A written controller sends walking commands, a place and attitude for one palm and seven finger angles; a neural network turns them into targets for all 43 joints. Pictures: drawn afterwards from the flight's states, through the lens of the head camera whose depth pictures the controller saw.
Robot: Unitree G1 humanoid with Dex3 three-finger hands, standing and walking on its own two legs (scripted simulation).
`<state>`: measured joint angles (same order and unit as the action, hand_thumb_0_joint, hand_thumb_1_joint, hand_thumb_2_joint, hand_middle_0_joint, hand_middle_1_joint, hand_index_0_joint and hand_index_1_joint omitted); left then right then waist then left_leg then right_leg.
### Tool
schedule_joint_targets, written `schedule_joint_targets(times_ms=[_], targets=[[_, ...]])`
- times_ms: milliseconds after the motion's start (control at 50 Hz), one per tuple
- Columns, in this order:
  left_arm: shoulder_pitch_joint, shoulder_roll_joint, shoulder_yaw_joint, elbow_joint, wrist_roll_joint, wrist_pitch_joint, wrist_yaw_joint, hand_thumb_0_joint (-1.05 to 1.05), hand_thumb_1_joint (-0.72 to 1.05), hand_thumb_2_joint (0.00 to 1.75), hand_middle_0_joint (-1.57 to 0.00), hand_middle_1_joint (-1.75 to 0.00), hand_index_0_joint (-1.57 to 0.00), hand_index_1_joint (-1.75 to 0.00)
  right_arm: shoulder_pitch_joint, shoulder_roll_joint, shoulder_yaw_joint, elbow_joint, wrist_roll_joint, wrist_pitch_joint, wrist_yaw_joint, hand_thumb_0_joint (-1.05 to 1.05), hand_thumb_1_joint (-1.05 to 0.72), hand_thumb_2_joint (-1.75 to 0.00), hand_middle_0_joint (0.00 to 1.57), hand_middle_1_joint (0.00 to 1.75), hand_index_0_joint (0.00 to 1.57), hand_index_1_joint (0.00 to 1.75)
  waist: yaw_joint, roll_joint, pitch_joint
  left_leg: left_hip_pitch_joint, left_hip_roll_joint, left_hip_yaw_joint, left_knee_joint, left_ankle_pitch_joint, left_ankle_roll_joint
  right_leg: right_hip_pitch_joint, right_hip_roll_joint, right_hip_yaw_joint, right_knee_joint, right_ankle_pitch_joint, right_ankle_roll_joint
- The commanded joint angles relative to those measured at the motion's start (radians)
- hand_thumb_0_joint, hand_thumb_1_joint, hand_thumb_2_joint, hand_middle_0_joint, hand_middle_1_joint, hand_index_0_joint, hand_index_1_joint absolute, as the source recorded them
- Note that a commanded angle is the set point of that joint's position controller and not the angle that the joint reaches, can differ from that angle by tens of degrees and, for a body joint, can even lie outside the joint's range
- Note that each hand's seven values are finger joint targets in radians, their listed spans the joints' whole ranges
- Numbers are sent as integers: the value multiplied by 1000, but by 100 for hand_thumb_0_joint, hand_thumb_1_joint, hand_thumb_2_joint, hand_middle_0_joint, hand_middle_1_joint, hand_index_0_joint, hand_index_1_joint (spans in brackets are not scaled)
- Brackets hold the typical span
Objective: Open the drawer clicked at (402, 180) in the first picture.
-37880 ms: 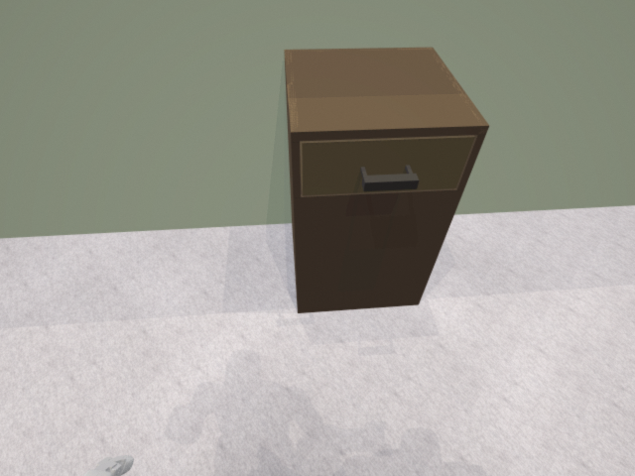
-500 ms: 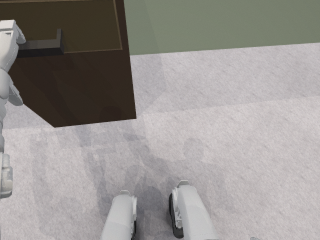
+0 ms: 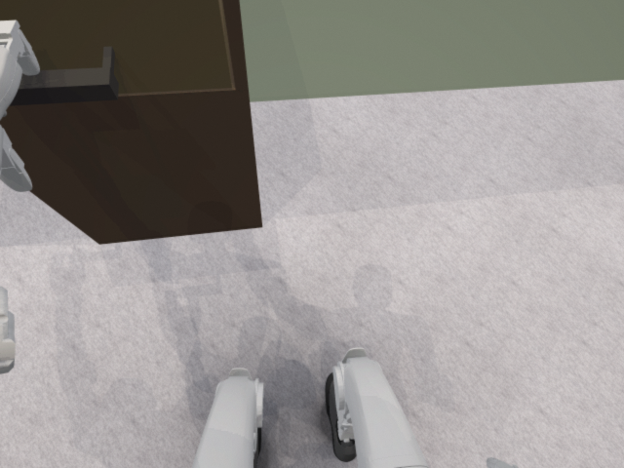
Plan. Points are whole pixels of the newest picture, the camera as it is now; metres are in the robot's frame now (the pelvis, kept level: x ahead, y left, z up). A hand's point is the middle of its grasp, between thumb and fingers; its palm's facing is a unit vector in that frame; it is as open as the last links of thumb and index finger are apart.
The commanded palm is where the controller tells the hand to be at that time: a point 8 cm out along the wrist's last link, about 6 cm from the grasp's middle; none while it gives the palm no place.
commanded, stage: lift the hand off the handle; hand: left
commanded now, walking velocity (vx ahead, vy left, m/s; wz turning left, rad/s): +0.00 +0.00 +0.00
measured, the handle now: (60, 71) +0.60 +0.29 +0.03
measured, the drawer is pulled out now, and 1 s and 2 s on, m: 0.00 0.00 0.00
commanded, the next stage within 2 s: none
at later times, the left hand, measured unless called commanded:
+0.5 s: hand out of the picture +0.52 +0.33 +0.06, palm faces -0.10 +0.02 -0.99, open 13.6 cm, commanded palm +0.52 +0.32 +0.10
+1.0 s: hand out of the picture +0.53 +0.32 +0.09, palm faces -0.07 +0.01 -1.00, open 13.8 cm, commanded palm +0.52 +0.31 +0.13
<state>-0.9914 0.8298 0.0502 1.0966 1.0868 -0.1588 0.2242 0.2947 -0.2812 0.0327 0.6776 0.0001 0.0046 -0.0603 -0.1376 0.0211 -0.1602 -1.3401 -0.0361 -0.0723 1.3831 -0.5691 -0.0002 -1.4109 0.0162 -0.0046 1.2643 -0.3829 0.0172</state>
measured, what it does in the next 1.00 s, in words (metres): rises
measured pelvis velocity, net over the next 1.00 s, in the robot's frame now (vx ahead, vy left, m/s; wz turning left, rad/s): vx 0.06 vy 0.01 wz -0.03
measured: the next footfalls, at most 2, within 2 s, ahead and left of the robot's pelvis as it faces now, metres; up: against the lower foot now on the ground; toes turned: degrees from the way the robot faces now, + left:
none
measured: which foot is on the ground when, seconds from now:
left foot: down 0.00-1.00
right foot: down 0.00-1.00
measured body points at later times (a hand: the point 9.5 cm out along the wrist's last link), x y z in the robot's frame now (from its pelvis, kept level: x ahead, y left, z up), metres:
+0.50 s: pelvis +0.01 +0.01 +0.03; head +0.18 +0.03 +0.44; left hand +0.52 +0.33 +0.11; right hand +0.03 -0.27 -0.09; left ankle +0.03 +0.12 -0.59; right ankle +0.10 -0.13 -0.59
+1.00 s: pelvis +0.06 +0.01 +0.07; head +0.19 +0.02 +0.50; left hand +0.53 +0.32 +0.14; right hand +0.08 -0.27 -0.06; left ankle +0.03 +0.12 -0.59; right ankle +0.10 -0.13 -0.59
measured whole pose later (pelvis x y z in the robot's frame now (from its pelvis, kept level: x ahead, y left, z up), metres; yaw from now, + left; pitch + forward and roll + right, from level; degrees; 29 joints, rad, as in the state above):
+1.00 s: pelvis +0.06 +0.01 +0.07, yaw -1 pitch +25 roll -3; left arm -0.76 0.69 0.11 1.04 1.09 -0.13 0.31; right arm 0.30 -0.27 -0.01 0.72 -0.03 0.09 -0.01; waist -0.11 0.04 -0.14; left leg -0.95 -0.01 -0.05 1.06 -0.53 0.02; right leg -1.03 0.03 0.02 0.95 -0.35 0.03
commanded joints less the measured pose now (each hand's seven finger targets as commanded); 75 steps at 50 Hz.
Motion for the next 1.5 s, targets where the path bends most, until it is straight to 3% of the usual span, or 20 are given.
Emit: schedule_joint_targets(times_ms=[0, 180, 300, 380, 500, 560, 600, 660, 820, 860, 940, 1020, 1060, 1100, 1160, 1200, 1280, 1360, 1420, 1480], targets=[[-229, 194, 26, -57, 22, 12, -29, 0, -50, 30, -30, -120, -30, -120, 192, -183, -62, -37, 3, 0, -13, 0, -90, -90, 20, 30, 20, 30, -36, 66, -412, 167, 10, 43, -222, 106, 45, 387, 18, -24, -156, -3, -43], [-277, 204, 24, -102, 11, 21, -43, 0, -50, 30, -30, -120, -30, -120, 205, -180, -63, -39, 7, 7, -16, 0, -90, -90, 20, 30, 20, 30, -43, 97, -443, 233, 11, 31, -263, 114, 42, 417, 17, -28, -184, 4, -37], [-253, 241, 78, -154, 0, -8, -41, 0, -50, 30, -30, -120, -30, -120, 207, -180, -68, -32, -2, 13, -15, 0, -90, -90, 20, 30, 20, 30, -18, 108, -489, 311, 15, 27, -284, 188, 38, 463, 20, -28, -203, 53, -40], [-259, 232, 78, -168, 2, -27, -19, 0, -50, 30, -30, -120, -30, -120, 202, -177, -70, -21, -6, 13, -15, 0, -90, -90, 20, 30, 20, 30, -19, 113, -435, 334, 19, 20, -313, 187, 35, 455, 21, -33, -226, 45, -41], [-239, 243, 121, -212, -4, -55, 29, 0, -50, 30, -30, -120, -30, -120, 202, -180, -85, -5, -20, 16, -3, 0, -90, -90, 20, 30, 20, 30, 4, 157, -481, 438, 22, 16, -333, 284, 22, 473, 27, -37, -243, 97, -49], [-239, 193, 96, -232, -1, -59, 59, 0, -50, 30, -30, -120, -30, -120, 204, -172, -95, 3, -25, 17, 2, 0, -90, -90, 20, 30, 20, 30, 1, 186, -490, 508, 24, 12, -348, 365, 12, 478, 29, -44, -260, 136, -50], [-246, 218, 128, -268, -4, -63, 80, 0, -50, 30, -30, -120, -30, -120, 209, -176, -102, 13, -30, 21, 8, 0, -90, -90, 20, 30, 20, 30, 10, 199, -535, 567, 29, 7, -353, 432, 2, 496, 32, -48, -263, 170, -52], [-243, 206, 125, -275, 0, -52, 106, 0, -50, 30, -30, -120, -30, -120, 203, -175, -106, 23, -34, 30, 12, 0, -90, -90, 20, 30, 20, 30, 9, 200, -523, 607, 32, 10, -367, 485, -3, 510, 33, -49, -285, 196, -49], [-159, 219, 164, -272, 7, 1, 160, 0, -50, 30, -30, -120, -30, -120, 183, -177, -106, 25, -43, 62, 35, 0, -90, -90, 20, 30, 20, 30, 48, 210, -528, 685, 33, 28, -408, 664, -8, 623, 37, -50, -320, 309, -47], [-118, 183, 141, -237, 4, 26, 154, 0, -50, 30, -30, -120, -30, -120, 178, -176, -108, 20, -40, 70, 38, 0, -90, -90, 20, 30, 20, 30, 45, 168, -492, 678, 34, 38, -426, 657, -1, 657, 38, -50, -343, 326, -45], [-91, 202, 142, -210, -12, 46, 117, 0, -50, 30, -30, -120, -30, -120, 171, -179, -106, 10, -29, 83, 31, 0, -90, -90, 20, 30, 20, 30, 46, 88, -454, 613, 24, 62, -474, 555, 22, 781, 35, -25, -387, 364, -40], [-79, 152, 109, -237, -12, -2, 79, 0, -50, 30, -30, -120, -30, -120, 165, -167, -116, 4, -25, 77, 17, 0, -90, -90, 20, 30, 20, 30, 37, 73, -450, 633, 22, 69, -491, 552, 30, 811, 33, -15, -411, 381, -38], [-72, 177, 139, -260, -17, -36, 73, 0, -50, 30, -30, -120, -30, -120, 162, -169, -121, 9, -26, 73, 10, 0, -90, -90, 20, 30, 20, 30, 42, 65, -452, 635, 22, 71, -489, 557, 32, 819, 33, -8, -413, 394, -38], [-61, 205, 177, -282, -25, -66, 73, 0, -50, 30, -30, -120, -30, -120, 160, -170, -123, 14, -28, 75, 11, 0, -90, -90, 20, 30, 20, 30, 57, 82, -459, 639, 20, 70, -490, 577, 29, 826, 33, -5, -407, 405, -44], [-46, 173, 162, -276, -13, -86, 98, 0, -50, 30, -30, -120, -30, -120, 150, -165, -128, 16, -29, 73, 15, 0, -90, -90, 20, 30, 20, 30, 55, 103, -428, 649, 22, 72, -483, 597, 24, 778, 35, -11, -406, 390, -43], [-45, 222, 203, -283, -13, -82, 113, 0, -50, 30, -30, -120, -30, -120, 148, -172, -129, 17, -31, 81, 20, 0, -90, -90, 20, 30, 20, 30, 72, 113, -448, 648, 20, 74, -485, 610, 21, 800, 35, -9, -399, 404, -47], [-52, 214, 182, -267, -5, -46, 136, 0, -50, 30, -30, -120, -30, -120, 145, -175, -130, 11, -29, 84, 27, 0, -90, -90, 20, 30, 20, 30, 70, 131, -452, 674, 16, 78, -500, 610, 18, 806, 37, -15, -412, 398, -44], [-152, 183, 125, -282, 1, -23, 125, 0, -50, 30, -30, -120, -30, -120, 149, -173, -130, 7, -21, 81, 21, 0, -90, -90, 20, 30, 20, 30, 35, 147, -449, 718, 19, 68, -523, 593, 14, 789, 36, -22, -440, 362, -41], [-159, 219, 151, -305, -5, -25, 107, 0, -50, 30, -30, -120, -30, -120, 155, -176, -132, 10, -23, 79, 13, 0, -90, -90, 20, 30, 20, 30, 42, 139, -500, 774, 23, 62, -531, 627, 15, 811, 36, -22, -450, 371, -39], [-168, 153, 100, -304, -19, -28, 83, 0, -50, 30, -30, -120, -30, -120, 160, -170, -133, 13, -19, 75, 12, 0, -90, -90, 20, 30, 20, 30, 33, 152, -456, 800, 25, 51, -552, 622, 6, 793, 39, -32, -472, 338, -44]])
